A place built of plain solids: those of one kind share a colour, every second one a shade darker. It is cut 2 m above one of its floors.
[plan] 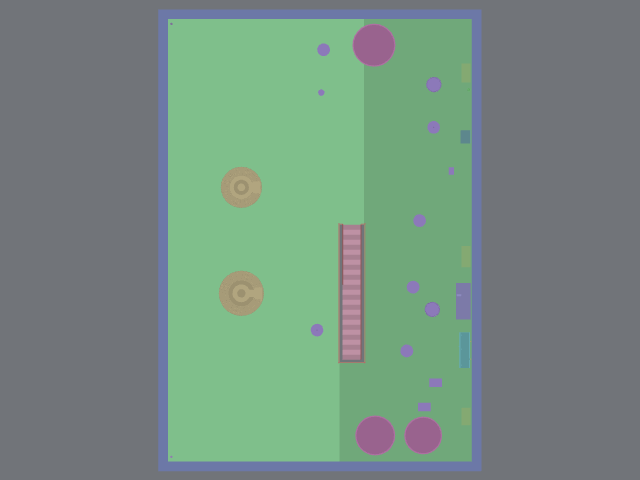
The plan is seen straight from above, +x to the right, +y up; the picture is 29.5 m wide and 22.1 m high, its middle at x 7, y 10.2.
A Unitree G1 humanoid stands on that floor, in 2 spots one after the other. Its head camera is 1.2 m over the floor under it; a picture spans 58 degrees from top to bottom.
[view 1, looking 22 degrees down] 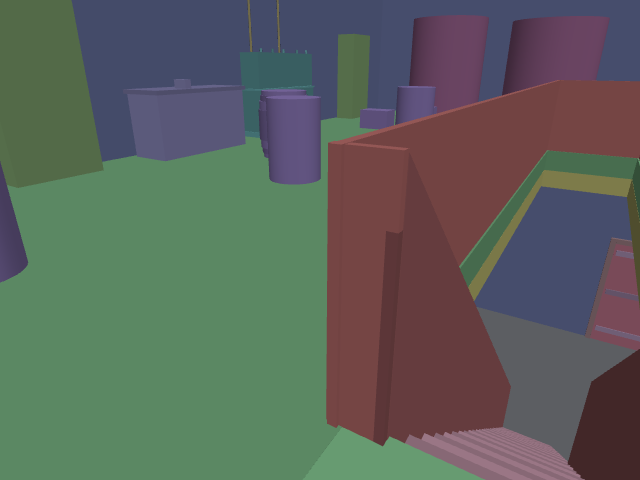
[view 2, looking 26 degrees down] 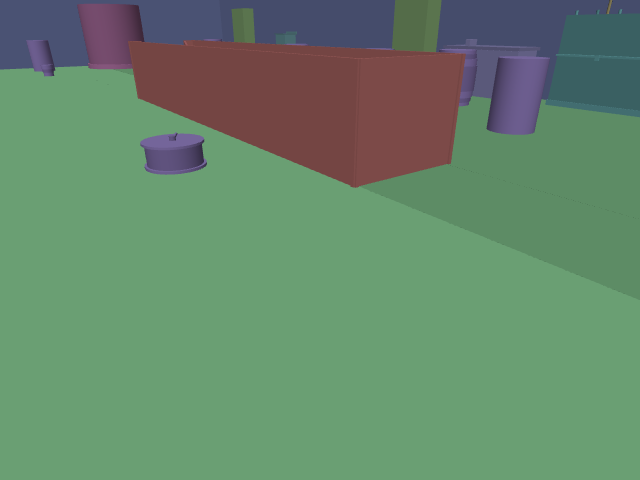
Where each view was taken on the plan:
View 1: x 8.47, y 12.00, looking -58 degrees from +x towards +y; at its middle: upper_floor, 3.20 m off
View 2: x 5.58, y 1.90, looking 54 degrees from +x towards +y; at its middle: upper_floor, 2.74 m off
